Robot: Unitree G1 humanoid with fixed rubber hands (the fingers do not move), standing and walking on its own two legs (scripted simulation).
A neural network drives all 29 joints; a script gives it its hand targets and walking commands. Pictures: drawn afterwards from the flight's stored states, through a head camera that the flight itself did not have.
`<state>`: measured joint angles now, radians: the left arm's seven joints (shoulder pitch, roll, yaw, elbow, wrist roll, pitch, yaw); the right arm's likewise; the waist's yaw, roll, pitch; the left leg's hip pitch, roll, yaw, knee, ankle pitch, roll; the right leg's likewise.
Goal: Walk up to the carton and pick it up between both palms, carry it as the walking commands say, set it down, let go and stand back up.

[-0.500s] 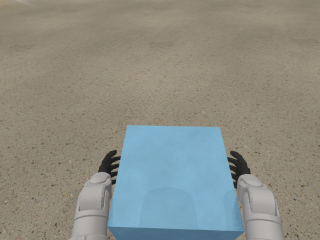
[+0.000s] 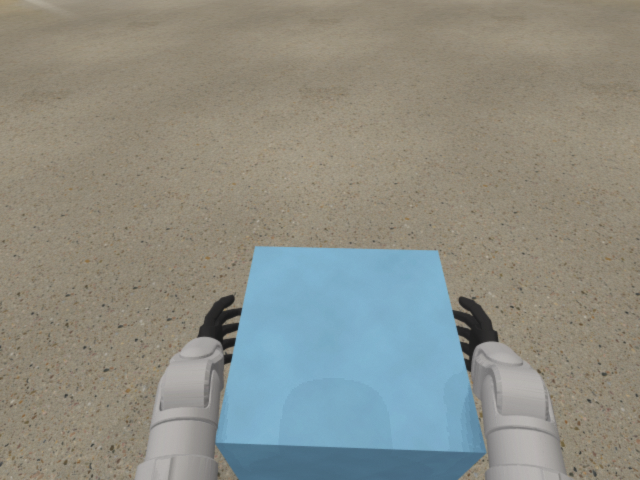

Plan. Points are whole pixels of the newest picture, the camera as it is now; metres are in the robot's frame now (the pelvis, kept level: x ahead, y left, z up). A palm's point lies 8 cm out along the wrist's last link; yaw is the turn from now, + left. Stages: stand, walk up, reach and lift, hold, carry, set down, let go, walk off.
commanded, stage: hold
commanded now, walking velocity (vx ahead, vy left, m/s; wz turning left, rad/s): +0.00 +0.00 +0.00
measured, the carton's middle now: (343, 372) +0.28 +0.01 -0.03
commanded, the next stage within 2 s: carry in 0.20 s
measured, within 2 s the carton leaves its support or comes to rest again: neither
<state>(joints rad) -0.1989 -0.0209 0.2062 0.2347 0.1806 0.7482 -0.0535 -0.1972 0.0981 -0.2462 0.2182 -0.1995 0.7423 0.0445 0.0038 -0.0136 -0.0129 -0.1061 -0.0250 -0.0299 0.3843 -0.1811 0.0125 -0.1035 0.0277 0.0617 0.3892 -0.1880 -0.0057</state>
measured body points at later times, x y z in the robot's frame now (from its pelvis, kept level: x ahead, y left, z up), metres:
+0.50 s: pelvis -0.05 +0.01 -0.04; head -0.09 +0.02 +0.41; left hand +0.22 +0.21 +0.04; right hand +0.25 -0.15 +0.05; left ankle +0.02 +0.11 -0.74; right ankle +0.02 -0.12 -0.74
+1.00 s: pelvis -0.21 +0.00 -0.03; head -0.27 +0.00 +0.41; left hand -0.06 +0.26 +0.04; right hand +0.07 -0.07 +0.05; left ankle -0.18 +0.12 -0.74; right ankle -0.09 -0.11 -0.69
